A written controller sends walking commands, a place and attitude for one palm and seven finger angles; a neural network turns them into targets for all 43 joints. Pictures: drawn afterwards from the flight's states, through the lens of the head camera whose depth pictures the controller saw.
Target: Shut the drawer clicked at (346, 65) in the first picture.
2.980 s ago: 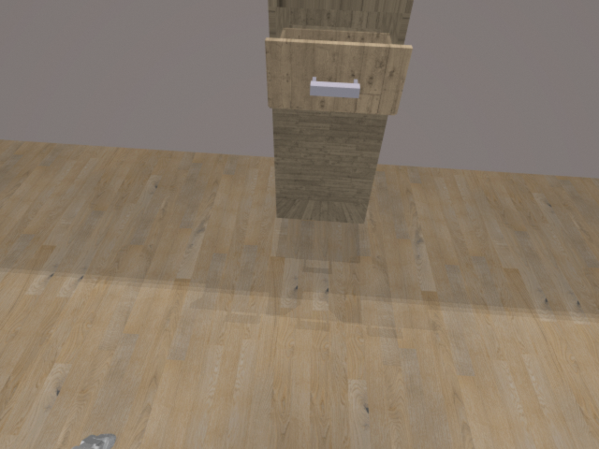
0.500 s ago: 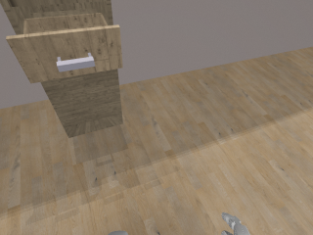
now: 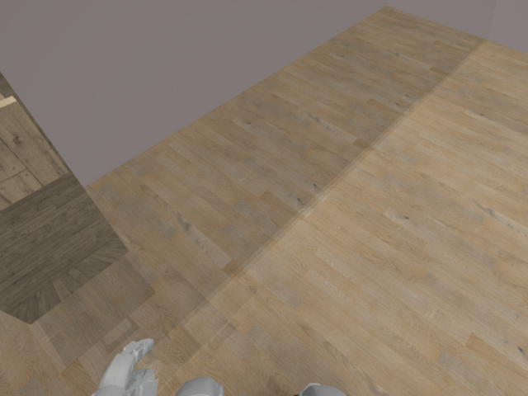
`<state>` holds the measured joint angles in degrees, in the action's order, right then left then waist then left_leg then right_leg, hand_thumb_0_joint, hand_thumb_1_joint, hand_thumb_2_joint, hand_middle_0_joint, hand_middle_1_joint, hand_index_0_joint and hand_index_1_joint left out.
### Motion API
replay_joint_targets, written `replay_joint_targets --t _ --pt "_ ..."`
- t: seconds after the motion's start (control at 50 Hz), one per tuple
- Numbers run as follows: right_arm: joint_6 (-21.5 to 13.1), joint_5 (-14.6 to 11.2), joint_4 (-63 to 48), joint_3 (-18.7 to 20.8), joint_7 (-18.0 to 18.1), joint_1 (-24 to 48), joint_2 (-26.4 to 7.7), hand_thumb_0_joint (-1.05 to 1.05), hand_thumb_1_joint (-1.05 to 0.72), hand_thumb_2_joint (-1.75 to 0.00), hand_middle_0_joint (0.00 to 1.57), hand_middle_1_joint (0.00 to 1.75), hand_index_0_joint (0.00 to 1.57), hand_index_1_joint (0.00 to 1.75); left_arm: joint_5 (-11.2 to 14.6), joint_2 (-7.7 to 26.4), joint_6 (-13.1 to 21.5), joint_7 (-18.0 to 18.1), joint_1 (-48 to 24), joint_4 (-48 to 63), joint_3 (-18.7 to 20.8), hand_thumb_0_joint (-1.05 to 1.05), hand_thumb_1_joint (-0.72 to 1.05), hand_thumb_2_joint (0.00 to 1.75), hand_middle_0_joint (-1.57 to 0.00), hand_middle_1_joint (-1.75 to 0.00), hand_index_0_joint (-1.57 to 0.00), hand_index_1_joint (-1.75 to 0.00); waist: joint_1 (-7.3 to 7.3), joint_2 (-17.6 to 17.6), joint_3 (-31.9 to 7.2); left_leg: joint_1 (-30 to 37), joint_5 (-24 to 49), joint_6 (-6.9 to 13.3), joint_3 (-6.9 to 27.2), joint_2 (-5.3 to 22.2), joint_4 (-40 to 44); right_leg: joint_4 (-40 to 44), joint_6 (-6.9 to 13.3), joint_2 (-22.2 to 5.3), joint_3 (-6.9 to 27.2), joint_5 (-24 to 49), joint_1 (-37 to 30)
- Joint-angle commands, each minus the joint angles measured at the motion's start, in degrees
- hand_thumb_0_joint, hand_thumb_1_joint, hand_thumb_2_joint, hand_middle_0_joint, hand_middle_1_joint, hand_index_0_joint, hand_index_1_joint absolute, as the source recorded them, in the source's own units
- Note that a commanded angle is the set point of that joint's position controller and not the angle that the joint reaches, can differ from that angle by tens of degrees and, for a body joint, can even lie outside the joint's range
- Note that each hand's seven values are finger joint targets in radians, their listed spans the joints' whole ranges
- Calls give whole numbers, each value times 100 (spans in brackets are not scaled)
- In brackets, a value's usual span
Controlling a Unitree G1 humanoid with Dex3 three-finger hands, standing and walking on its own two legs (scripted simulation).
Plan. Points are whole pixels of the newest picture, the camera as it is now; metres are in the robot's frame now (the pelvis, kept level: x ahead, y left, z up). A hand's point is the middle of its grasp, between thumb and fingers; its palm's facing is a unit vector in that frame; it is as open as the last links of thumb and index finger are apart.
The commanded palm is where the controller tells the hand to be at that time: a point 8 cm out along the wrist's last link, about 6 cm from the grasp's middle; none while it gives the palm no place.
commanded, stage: walk to a spot facing it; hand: left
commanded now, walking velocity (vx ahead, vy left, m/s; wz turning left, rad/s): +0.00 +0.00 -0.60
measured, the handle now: out of the picture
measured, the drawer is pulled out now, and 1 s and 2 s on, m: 0.24 0.24 0.24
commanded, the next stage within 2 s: turn to face it in 1.78 s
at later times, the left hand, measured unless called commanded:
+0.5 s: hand out of the picture +0.13 +0.25 -0.16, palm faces -0.23 -0.96 -0.17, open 7.4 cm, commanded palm none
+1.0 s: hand (190, 345) +0.22 +0.14 -0.14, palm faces -0.55 -0.80 -0.24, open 7.4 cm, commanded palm none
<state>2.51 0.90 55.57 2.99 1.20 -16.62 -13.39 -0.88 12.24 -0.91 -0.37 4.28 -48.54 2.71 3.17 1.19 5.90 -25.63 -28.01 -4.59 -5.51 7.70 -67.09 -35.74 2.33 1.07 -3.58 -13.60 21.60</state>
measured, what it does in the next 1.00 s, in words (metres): steps on the spot, turning right: left foot, then right foot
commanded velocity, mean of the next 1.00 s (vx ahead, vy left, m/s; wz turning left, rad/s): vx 0.02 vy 0.00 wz -0.60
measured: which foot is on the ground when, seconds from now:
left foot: up 0.00-0.18, down 0.20-0.72, up 0.74-1.00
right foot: down 0.00-0.22, up 0.24-0.70, down 0.72-1.00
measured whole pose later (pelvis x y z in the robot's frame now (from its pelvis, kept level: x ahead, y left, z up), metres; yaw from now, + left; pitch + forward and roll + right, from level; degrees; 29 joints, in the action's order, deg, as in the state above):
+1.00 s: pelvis +0.02 +0.03 +0.02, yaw -37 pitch +1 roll +0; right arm 2.5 1.1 52.5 3.9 0.9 -10.0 -13.0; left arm -1.2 11.8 -1.3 -0.5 9.5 -51.2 3.6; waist 0.3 0.8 3.5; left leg -27.5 -22.7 -6.2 -2.2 6.0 -56.4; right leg -28.9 2.0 2.2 2.4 -14.3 15.1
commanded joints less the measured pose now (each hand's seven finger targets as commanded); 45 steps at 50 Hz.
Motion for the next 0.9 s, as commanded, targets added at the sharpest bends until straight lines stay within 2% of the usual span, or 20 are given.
replay_joint_targets --t 0.0,0.1,0.14,0.16,0.18,0.2,0.22,0.26,0.3,0.38,0.52,0.6,0.64,0.66,0.68,0.7,0.72,0.74,0.8,0.88 --pt "-90 31 -574 80 4 -198 -418 0 -90 -90 20 30 20 30 -58 1160 1 143 123 355 336 0 90 90 -20 -30 -20 -30 -121 -711 -913 13 382 -35 220 -57 671 1623 806 -1410 1583 1278 -380" --pt "-184 -17 -797 74 24 27 -306 0 -90 -90 20 30 20 30 -69 1182 -79 65 344 339 387 0 90 90 -20 -30 -20 -30 -278 -969 -904 515 354 64 106 -459 2195 1473 764 -1206 2105 944 -270" --pt "-243 -36 -738 74 56 -296 -310 0 -90 -90 20 30 20 30 -29 1136 -115 53 249 384 408 0 90 90 -20 -30 -20 -30 -115 -1097 -1050 1131 884 104 56 -552 3195 1182 535 -1011 2119 923 -158" --pt "-292 -42 -694 101 84 -521 -407 0 -90 -90 20 30 20 30 4 989 -139 44 191 431 385 0 90 90 -20 -30 -20 -30 22 -844 -1116 1769 1221 150 136 -434 4004 860 287 -793 1950 607 211" --pt "-357 4 -736 178 110 -553 -863 0 -90 -90 20 30 20 30 47 612 -170 7 274 564 326 0 90 90 -20 -30 -20 -30 41 571 -1026 2193 802 523 1506 678 5014 -177 -84 -104 1393 -464 1091" --pt "-327 39 -934 241 90 -390 -1289 0 -90 -90 20 30 20 30 17 467 -152 -46 325 672 295 0 90 90 -20 -30 -20 -30 -34 1790 -744 1884 1030 1006 2638 1956 5524 -1645 -413 277 469 -1861 1595" --pt "-338 60 -912 207 108 -56 -1134 0 -90 -90 20 30 20 30 -91 686 -199 -41 422 489 369 0 90 90 -20 -30 -20 -30 -72 1619 -591 1401 930 1108 2638 2065 5572 -2562 -476 -29 828 -1743 1552" --pt "-377 68 -1064 112 125 570 -781 0 -90 -90 20 30 20 30 -87 689 -187 -147 624 259 465 0 90 90 -20 -30 -20 -30 -398 715 -310 1150 1422 1047 1435 1378 5344 -3435 -528 -170 648 -959 1408" --pt "-411 25 -1030 82 139 599 -595 0 -90 -90 20 30 20 30 -66 539 -210 -174 844 98 435 0 90 90 -20 -30 -20 -30 -426 723 -480 1536 2605 894 505 1013 5069 -3675 -622 -254 503 -556 1415" --pt "-406 18 -716 156 137 -12 -620 0 -90 -90 20 30 20 30 -27 375 -245 -151 669 89 363 0 90 90 -20 -30 -20 -30 -194 689 -633 2353 3696 1091 202 1142 4806 -3101 -722 -339 288 -739 1397" --pt "-332 55 -462 288 79 -213 -732 0 -90 -90 20 30 20 30 -36 275 -248 -152 288 139 312 0 90 90 -20 -30 -20 -30 0 922 -590 2427 3746 1187 -215 1451 4701 -1683 -640 -488 -66 -1130 864" --pt "-300 76 -378 381 11 -151 -887 0 -90 -90 20 30 20 30 -44 251 -150 -123 291 155 269 0 90 90 -20 -30 -20 -30 -12 1120 -710 2398 4117 1074 -500 1549 4253 -740 -458 -304 -321 -1158 330" --pt "-293 54 -405 396 -15 -19 -916 0 -90 -90 20 30 20 30 -37 333 -74 -93 599 85 284 0 90 90 -20 -30 -20 -30 -232 1033 -958 2258 4077 801 -768 1494 3677 299 -331 -250 -362 -412 -370" --pt "-287 14 -439 382 -42 -11 -853 0 -90 -90 20 30 20 30 -51 547 -11 -62 966 -16 327 0 90 90 -20 -30 -20 -30 -462 524 -1142 1747 3760 530 -961 1352 2844 1060 -218 -334 -236 429 -1286" --pt "-258 -30 -622 294 -88 -69 -516 0 -90 -90 20 30 20 30 -103 1210 83 15 1357 -117 441 0 90 90 -20 -30 -20 -30 -657 -1218 -1361 85 1519 151 -1123 769 1542 1445 271 -1609 1455 2018 -2630" --pt "-206 -4 -907 184 -73 301 -289 0 -90 -90 20 30 20 30 -11 1645 91 83 1649 -186 520 0 90 90 -20 -30 -20 -30 -783 -1809 -1360 -935 -861 -62 -532 90 350 1319 884 -2566 2602 4224 -2576" --pt "-151 -15 -924 181 18 564 -359 0 -90 -90 20 30 20 30 34 1534 58 151 1697 -211 546 0 90 90 -20 -30 -20 -30 -839 -1524 -1335 -983 -815 9 208 101 35 1322 1012 -2350 2375 4063 -2271" --pt "-148 -19 -905 185 33 687 -355 0 -90 -90 20 30 20 30 18 1427 41 165 1323 -149 531 0 90 90 -20 -30 -20 -30 -698 -1464 -1045 -1190 -509 6 361 120 -156 1353 1013 -2125 2271 3482 -2140" --pt "-108 25 -647 204 3 478 -414 0 -90 -90 20 30 20 30 12 989 40 150 577 94 390 0 90 90 -20 -30 -20 -30 -334 -795 -801 -732 484 -110 371 123 163 1381 732 -1473 1426 2899 -1489" --pt "-77 30 -662 197 5 524 -416 0 -90 -90 20 30 20 30 -11 1084 47 111 663 106 392 0 90 90 -20 -30 -20 -30 -361 -859 -672 -542 603 -163 316 -102 592 1509 792 -1347 1686 2409 -1154"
